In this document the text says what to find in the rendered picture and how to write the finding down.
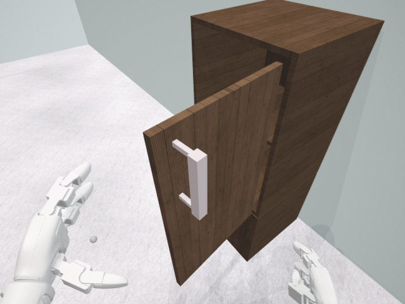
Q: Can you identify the right robot hand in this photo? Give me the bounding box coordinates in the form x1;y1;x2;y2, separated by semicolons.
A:
288;241;339;304

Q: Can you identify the handle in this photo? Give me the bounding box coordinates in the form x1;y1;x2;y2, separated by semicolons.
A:
172;139;208;220

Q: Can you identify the left robot hand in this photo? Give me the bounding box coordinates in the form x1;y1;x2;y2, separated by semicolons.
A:
13;162;128;294

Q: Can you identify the robot left forearm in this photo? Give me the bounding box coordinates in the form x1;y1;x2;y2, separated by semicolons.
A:
0;280;55;304

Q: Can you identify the cupboard door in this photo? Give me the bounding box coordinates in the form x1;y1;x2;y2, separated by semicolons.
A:
143;61;283;286

